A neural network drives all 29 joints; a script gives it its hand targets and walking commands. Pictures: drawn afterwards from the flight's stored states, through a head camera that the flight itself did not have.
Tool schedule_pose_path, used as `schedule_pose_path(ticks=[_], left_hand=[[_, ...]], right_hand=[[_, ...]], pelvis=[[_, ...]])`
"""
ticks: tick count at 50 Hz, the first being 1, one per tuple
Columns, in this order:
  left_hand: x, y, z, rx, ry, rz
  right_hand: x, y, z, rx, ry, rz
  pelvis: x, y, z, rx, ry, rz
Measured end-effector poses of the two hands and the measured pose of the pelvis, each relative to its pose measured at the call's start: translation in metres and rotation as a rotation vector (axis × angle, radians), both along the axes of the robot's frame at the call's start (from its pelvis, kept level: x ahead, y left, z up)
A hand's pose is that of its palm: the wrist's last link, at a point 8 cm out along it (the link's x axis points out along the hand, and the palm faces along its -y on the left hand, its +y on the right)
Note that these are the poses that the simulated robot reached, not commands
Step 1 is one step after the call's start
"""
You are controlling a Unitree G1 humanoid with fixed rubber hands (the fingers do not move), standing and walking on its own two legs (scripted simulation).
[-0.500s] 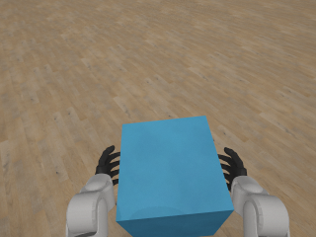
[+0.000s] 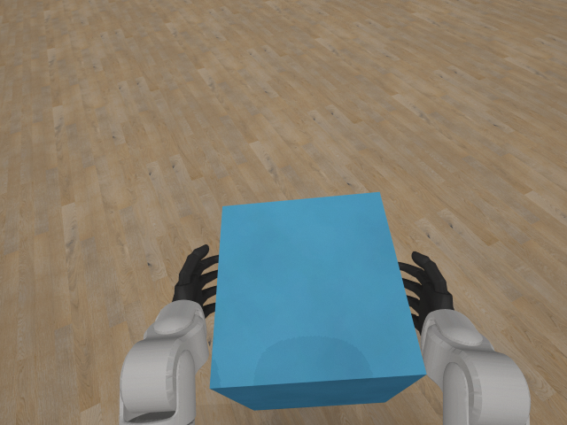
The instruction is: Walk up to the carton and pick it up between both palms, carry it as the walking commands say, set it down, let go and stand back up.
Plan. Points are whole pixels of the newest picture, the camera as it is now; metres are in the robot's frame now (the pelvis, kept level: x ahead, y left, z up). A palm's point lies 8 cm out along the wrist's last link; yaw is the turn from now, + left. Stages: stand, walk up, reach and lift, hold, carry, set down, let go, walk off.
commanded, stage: carry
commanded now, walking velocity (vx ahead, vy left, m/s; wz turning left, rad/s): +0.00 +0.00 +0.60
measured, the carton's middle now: (310, 312) +0.28 -0.02 +0.02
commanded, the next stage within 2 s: none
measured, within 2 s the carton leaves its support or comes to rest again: neither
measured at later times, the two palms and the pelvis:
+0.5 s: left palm (120, 381) +0.18 +0.19 +0.09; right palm (386, 336) +0.22 -0.10 +0.09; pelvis -0.05 +0.01 +0.00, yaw +10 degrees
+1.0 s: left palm out of the picture +0.11 +0.19 +0.12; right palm (406, 386) +0.16 -0.10 +0.11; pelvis -0.09 +0.00 +0.01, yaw +11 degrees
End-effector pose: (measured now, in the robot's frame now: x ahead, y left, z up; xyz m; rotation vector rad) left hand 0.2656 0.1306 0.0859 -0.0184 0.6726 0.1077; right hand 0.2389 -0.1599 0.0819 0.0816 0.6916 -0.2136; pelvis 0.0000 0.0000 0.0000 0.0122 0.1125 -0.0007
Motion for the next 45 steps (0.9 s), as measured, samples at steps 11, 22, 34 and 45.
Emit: schedule_pose_path(ticks=[11, 22, 34, 45], left_hand=[[-0.047, 0.024, -0.001, 0.030, 0.048, 0.121], [-0.073, 0.047, 0.013, 0.021, 0.010, 0.181], [-0.121, 0.069, 0.013, 0.000, 0.003, 0.254], [-0.144, 0.060, 0.035, 0.009, -0.066, 0.239]], right_hand=[[-0.011, 0.023, -0.008, 0.031, 0.048, 0.121], [-0.019, 0.047, 0.008, 0.022, 0.008, 0.180], [-0.047, 0.072, 0.014, 0.002, 0.001, 0.253], [-0.073, 0.062, 0.034, 0.012, -0.069, 0.239]], pelvis=[[-0.028, -0.005, 0.007, -0.002, 0.009, 0.044], [-0.041, 0.004, 0.012, 0.011, 0.013, 0.158], [-0.073, 0.008, 0.011, -0.010, -0.023, 0.182], [-0.089, 0.005, 0.014, -0.015, -0.039, 0.192]])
